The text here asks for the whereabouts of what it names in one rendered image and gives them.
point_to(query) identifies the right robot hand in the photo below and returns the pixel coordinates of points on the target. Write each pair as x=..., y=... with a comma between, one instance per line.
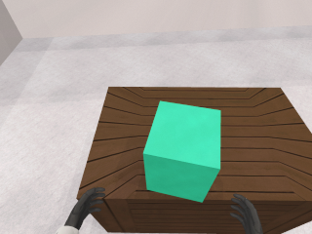
x=249, y=219

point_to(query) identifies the carton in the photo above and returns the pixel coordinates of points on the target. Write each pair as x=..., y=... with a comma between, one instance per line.
x=182, y=154

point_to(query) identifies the pedestal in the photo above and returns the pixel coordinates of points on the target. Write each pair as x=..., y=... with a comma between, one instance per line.
x=265, y=156

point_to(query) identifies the left robot hand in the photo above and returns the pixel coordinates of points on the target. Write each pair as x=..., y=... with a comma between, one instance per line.
x=82, y=208

